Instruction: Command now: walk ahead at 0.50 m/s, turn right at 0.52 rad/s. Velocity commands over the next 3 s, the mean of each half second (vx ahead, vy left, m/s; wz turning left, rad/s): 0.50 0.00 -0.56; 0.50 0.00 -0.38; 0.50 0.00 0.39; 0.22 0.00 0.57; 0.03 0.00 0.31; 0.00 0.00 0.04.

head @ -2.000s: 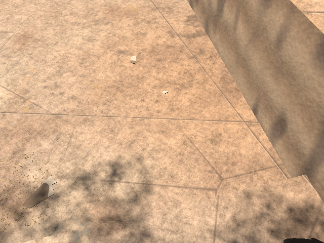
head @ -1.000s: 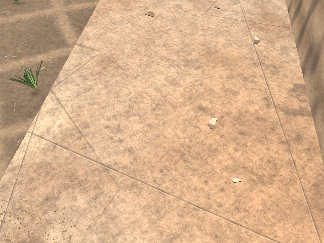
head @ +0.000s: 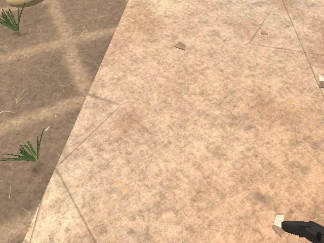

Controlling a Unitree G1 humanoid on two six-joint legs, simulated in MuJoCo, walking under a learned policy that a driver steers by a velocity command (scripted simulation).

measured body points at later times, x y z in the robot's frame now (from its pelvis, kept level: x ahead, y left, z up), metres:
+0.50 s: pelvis +0.27 +0.02 -0.01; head +0.31 +0.01 +0.44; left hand +0.56 +0.18 -0.09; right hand +0.19 -0.26 -0.13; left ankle +0.19 +0.15 -0.74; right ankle +0.39 -0.18 -0.70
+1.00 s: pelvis +0.53 -0.11 +0.00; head +0.56 -0.13 +0.45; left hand +0.73 +0.10 -0.11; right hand +0.58 -0.42 -0.10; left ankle +0.78 -0.07 -0.70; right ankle +0.42 -0.16 -0.74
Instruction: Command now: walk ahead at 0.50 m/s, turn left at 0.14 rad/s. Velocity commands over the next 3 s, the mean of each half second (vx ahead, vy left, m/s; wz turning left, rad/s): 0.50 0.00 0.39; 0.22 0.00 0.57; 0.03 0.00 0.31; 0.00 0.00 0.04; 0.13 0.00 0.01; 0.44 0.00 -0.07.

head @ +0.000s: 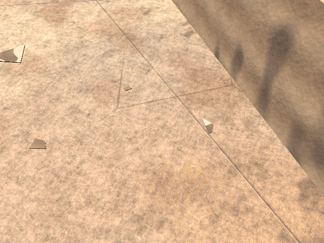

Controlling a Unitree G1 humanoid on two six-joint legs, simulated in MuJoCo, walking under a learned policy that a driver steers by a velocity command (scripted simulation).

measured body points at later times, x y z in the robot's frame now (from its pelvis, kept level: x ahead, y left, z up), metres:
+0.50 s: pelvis +0.28 +0.07 +0.00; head +0.32 +0.09 +0.45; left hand +0.44 +0.36 -0.08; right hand +0.40 -0.20 -0.10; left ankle +0.22 +0.14 -0.74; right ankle +0.50 -0.06 -0.69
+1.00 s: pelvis +0.45 +0.09 +0.00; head +0.48 +0.12 +0.45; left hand +0.40 +0.40 -0.11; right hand +0.75 -0.05 -0.09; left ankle +0.43 +0.23 -0.71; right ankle +0.53 -0.01 -0.74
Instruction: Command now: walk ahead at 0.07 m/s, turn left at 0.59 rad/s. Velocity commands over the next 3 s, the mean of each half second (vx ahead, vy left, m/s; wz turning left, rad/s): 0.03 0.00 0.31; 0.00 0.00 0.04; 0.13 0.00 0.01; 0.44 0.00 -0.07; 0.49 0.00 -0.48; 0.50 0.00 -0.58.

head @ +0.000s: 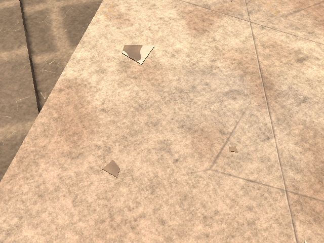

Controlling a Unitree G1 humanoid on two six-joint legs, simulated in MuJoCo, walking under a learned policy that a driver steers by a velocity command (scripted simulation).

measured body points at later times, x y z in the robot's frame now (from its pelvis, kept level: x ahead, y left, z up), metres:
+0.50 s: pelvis +0.04 +0.02 -0.01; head +0.05 +0.02 +0.44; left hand +0.12 +0.31 -0.12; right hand +0.24 -0.20 -0.10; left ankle +0.05 +0.13 -0.74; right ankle +0.06 -0.11 -0.74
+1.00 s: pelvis +0.05 +0.00 +0.00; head +0.06 +0.00 +0.45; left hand +0.11 +0.27 -0.14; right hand +0.18 -0.25 -0.13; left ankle +0.05 +0.13 -0.74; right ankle +0.06 -0.11 -0.74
